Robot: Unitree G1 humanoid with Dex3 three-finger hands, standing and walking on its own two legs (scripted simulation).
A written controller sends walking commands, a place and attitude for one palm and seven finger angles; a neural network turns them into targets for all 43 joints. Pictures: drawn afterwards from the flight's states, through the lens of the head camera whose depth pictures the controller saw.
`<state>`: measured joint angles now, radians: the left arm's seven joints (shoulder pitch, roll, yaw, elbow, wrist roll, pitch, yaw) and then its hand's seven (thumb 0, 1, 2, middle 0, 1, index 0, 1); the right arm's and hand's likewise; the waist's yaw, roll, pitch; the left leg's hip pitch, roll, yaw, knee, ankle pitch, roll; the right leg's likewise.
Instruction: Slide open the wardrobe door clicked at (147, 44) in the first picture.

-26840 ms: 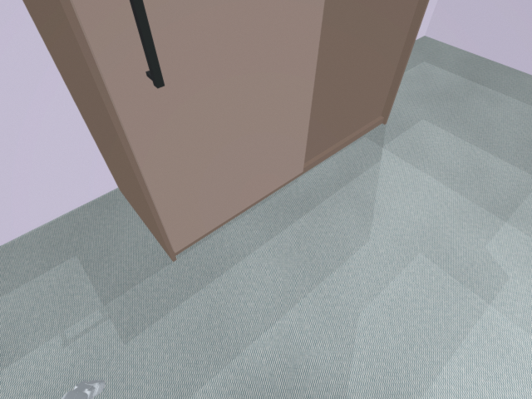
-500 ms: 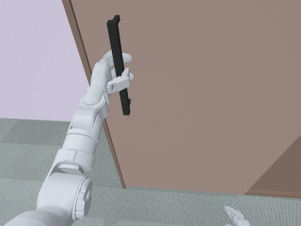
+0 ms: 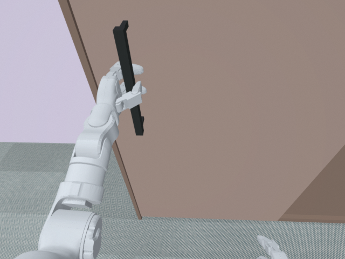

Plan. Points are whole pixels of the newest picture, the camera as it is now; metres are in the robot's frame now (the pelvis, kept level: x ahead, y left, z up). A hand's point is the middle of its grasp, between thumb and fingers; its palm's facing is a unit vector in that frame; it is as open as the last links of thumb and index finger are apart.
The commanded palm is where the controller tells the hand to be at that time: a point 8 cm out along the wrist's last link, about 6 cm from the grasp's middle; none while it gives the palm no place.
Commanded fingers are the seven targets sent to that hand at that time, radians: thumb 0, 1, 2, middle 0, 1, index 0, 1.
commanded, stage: grip the handle and tug to test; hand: left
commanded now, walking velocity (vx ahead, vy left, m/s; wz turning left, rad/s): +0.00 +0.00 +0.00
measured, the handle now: (133, 86) +0.47 +0.12 +0.18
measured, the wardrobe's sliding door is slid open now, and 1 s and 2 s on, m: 0.00 0.03 0.11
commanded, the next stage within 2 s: tug the door sideways, standing still in 0.08 s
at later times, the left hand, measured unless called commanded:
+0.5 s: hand (138, 94) +0.42 +0.09 +0.20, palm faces +0.02 -1.00 -0.02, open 5.5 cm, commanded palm +0.39 +0.11 +0.20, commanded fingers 0.00 0.90 0.90 -0.45 -1.40 -0.45 -1.40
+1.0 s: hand (150, 95) +0.41 +0.07 +0.20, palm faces +0.01 -1.00 -0.06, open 5.7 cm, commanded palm +0.39 +0.07 +0.20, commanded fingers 0.00 0.90 0.90 -0.45 -1.40 -0.45 -1.40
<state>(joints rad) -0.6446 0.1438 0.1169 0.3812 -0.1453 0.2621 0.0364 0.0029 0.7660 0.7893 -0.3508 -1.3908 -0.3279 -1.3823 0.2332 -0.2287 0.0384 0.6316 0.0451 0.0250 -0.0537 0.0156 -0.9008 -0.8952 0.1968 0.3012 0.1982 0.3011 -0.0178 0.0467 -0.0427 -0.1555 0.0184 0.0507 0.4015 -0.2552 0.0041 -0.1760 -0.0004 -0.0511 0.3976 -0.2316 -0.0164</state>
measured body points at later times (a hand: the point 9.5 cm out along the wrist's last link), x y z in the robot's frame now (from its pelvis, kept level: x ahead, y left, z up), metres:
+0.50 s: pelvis +0.01 +0.00 +0.00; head +0.00 -0.01 +0.45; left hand +0.41 +0.15 +0.20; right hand +0.19 -0.22 -0.10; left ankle -0.03 +0.11 -0.74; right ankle -0.01 -0.11 -0.74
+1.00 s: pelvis -0.02 +0.00 -0.01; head -0.01 -0.01 +0.44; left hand +0.41 +0.12 +0.20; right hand +0.11 -0.21 -0.13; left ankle -0.03 +0.11 -0.74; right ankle -0.01 -0.11 -0.74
